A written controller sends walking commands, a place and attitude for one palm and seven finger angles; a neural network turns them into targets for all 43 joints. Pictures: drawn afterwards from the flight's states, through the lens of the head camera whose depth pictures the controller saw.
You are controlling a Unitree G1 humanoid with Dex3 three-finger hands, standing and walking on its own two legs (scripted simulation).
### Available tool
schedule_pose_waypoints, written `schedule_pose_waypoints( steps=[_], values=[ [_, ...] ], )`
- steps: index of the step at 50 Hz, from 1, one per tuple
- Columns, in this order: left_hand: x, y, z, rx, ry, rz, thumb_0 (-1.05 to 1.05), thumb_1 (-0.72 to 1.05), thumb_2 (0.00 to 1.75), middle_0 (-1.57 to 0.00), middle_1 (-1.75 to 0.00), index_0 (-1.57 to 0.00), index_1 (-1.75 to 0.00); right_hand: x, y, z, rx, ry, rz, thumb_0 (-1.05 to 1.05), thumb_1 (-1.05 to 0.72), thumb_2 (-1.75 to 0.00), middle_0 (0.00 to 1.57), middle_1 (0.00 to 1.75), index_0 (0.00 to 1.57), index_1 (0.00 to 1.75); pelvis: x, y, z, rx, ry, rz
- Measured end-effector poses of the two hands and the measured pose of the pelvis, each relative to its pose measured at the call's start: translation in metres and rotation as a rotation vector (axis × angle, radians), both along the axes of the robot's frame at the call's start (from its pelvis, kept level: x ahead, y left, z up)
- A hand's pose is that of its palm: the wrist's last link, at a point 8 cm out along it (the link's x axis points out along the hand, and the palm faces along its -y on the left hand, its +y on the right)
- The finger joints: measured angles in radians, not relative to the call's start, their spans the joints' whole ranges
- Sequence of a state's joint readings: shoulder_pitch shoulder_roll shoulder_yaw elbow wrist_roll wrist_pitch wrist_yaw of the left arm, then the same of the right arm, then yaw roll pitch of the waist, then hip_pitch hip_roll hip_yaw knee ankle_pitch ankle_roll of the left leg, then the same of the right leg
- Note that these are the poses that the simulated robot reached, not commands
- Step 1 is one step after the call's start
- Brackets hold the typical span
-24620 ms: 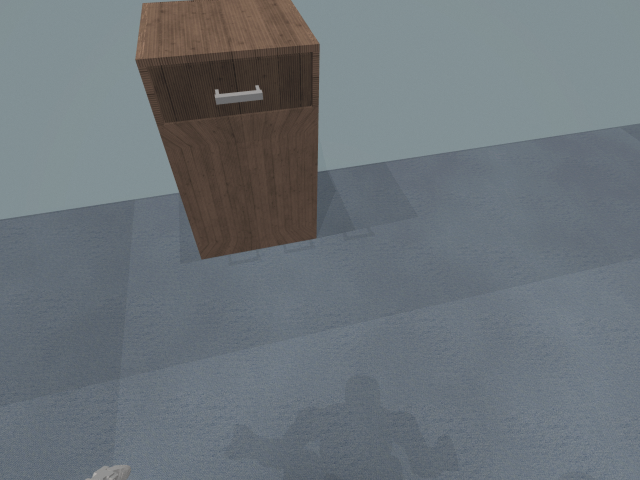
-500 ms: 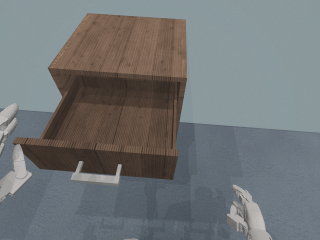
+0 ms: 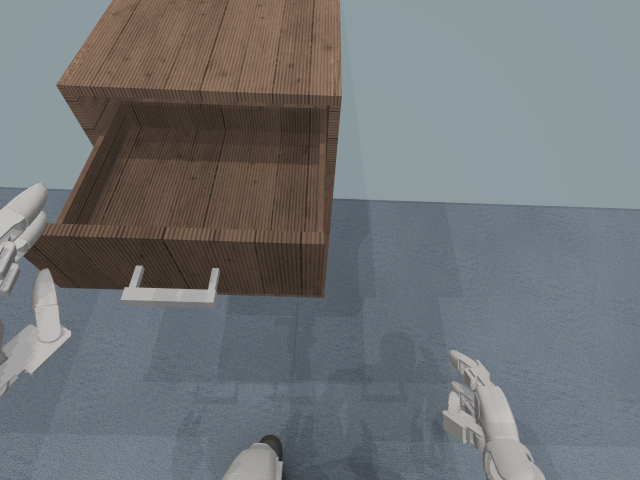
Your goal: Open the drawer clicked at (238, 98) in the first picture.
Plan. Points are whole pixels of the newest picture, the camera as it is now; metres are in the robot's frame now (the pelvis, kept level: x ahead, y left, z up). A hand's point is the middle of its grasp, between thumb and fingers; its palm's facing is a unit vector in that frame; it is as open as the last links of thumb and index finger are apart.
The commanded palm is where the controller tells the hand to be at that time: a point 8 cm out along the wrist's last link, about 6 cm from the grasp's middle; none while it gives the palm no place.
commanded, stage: step back with the hand held close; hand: left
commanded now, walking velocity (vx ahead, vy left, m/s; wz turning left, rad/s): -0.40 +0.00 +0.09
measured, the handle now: (173, 285) +0.37 +0.24 -0.06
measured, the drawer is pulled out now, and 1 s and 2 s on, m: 0.29 0.29 0.29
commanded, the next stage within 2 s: stop stepping back and stand still in 0.18 s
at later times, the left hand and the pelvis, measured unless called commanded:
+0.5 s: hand out of the picture +0.05 +0.18 +0.19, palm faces +0.34 -0.78 -0.52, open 7.4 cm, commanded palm -0.01 +0.24 +0.19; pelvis -0.13 -0.05 +0.00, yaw +3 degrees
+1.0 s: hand out of the picture -0.03 +0.17 +0.19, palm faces +0.48 -0.72 -0.50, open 7.4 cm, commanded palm -0.09 +0.21 +0.19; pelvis -0.19 -0.08 +0.00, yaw +7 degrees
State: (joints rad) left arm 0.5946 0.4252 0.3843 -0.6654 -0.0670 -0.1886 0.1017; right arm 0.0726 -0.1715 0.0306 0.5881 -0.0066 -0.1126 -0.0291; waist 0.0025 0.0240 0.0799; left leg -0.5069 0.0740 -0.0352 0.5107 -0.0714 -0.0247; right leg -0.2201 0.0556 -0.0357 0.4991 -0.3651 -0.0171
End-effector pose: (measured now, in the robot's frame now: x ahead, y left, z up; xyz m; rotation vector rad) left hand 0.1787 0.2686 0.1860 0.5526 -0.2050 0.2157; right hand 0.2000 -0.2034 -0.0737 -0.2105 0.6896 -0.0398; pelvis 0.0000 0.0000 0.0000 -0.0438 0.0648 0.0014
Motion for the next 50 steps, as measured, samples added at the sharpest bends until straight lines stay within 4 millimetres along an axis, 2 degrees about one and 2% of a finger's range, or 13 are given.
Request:
schedule_pose_waypoints(
  steps=[4,9,13,17,19,23,28,31,36,40,43,46,50],
  values=[
    [-0.028,-0.019,0.009,0.028,0.02,-0.045,0.01,0.89,0.9,-0.21,-0.31,-0.22,-0.3,-0.025,-0.023,0.0,0.006,0.035,-0.048,0.01,-0.9,-0.9,0.2,0.3,0.21,0.3,-0.017,-0.012,0.004,0.005,-0.017,0.024],
    [-0.064,-0.008,0.007,0.025,0.043,0.061,0.01,0.88,0.9,-0.22,-0.31,-0.22,-0.3,-0.05,-0.046,0.014,-0.067,0.067,-0.113,0.01,-0.91,-0.9,0.2,0.3,0.2,0.3,-0.029,-0.018,0.013,0.065,0.012,0.032],
    [-0.084,0.002,-0.011,-0.014,0.053,0.135,0.01,0.89,0.9,-0.22,-0.31,-0.22,-0.3,-0.057,-0.051,0.015,-0.116,0.033,-0.097,0.01,-0.91,-0.9,0.2,0.29,0.2,0.3,-0.054,-0.016,0.004,0.03,0.01,0.065],
    [-0.105,-0.008,-0.02,-0.045,0.042,0.125,0.01,0.89,0.9,-0.21,-0.3,-0.21,-0.3,-0.075,-0.044,0.014,-0.078,0.016,-0.071,0.01,-0.91,-0.9,0.2,0.29,0.2,0.3,-0.085,-0.024,0.002,0.067,-0.012,0.046],
    [-0.119,-0.018,-0.016,-0.048,0.052,0.11,0.01,0.89,0.9,-0.21,-0.3,-0.21,-0.3,-0.089,-0.038,0.016,-0.05,-0.004,-0.045,0.01,-0.91,-0.9,0.2,0.29,0.2,0.3,-0.097,-0.03,0.003,0.064,-0.021,0.045],
    [-0.151,-0.041,0.01,0.014,-0.008,0.076,0.01,0.89,0.9,-0.21,-0.3,-0.21,-0.3,-0.119,-0.034,0.013,0.017,-0.03,-0.009,0.01,-0.91,-0.9,0.2,0.29,0.2,0.3,-0.116,-0.044,0.001,0.061,-0.042,0.048],
    [-0.186,-0.055,0.028,0.047,-0.084,0.108,0.01,0.89,0.9,-0.22,-0.31,-0.22,-0.3,-0.157,-0.049,0.0,0.051,0.017,-0.006,0.01,-0.9,-0.9,0.2,0.3,0.21,0.3,-0.138,-0.059,0.002,0.044,-0.073,0.073],
    [-0.199,-0.051,0.019,-0.005,-0.066,0.164,0.01,0.89,0.9,-0.21,-0.31,-0.22,-0.3,-0.181,-0.069,-0.003,0.027,0.068,-0.039,0.01,-0.9,-0.9,0.21,0.3,0.21,0.3,-0.148,-0.063,0.007,0.074,-0.058,0.066],
    [-0.213,-0.046,-0.014,-0.077,0.028,0.224,0.01,0.89,0.9,-0.21,-0.3,-0.21,-0.3,-0.212,-0.102,0.002,-0.051,0.086,-0.092,0.01,-0.9,-0.9,0.2,0.3,0.21,0.3,-0.162,-0.067,0.009,0.086,-0.034,0.085],
    [-0.229,-0.053,-0.021,-0.088,0.029,0.194,0.01,0.89,0.9,-0.21,-0.3,-0.21,-0.3,-0.227,-0.116,0.007,-0.12,0.059,-0.093,0.01,-0.91,-0.9,0.2,0.3,0.2,0.3,-0.177,-0.067,0.004,0.078,-0.056,0.105],
    [-0.241,-0.061,-0.004,-0.022,-0.008,0.165,0.01,0.89,0.9,-0.21,-0.3,-0.21,-0.3,-0.232,-0.115,0.009,-0.103,0.027,-0.085,0.01,-0.91,-0.9,0.2,0.29,0.2,0.3,-0.179,-0.071,0.004,0.085,-0.073,0.102],
    [-0.249,-0.067,0.018,0.062,-0.08,0.16,0.01,0.89,0.9,-0.22,-0.31,-0.22,-0.3,-0.23,-0.111,0.001,-0.058,0.004,-0.063,0.01,-0.91,-0.9,0.2,0.29,0.2,0.3,-0.18,-0.078,0.0,0.079,-0.086,0.11],
    [-0.253,-0.066,0.025,0.066,-0.141,0.195,0.01,0.89,0.9,-0.21,-0.31,-0.22,-0.3,-0.224,-0.104,-0.012,-0.009,0.034,-0.038,0.01,-0.91,-0.9,0.2,0.29,0.2,0.3,-0.187,-0.082,-0.001,0.065,-0.097,0.125]
  ],
)
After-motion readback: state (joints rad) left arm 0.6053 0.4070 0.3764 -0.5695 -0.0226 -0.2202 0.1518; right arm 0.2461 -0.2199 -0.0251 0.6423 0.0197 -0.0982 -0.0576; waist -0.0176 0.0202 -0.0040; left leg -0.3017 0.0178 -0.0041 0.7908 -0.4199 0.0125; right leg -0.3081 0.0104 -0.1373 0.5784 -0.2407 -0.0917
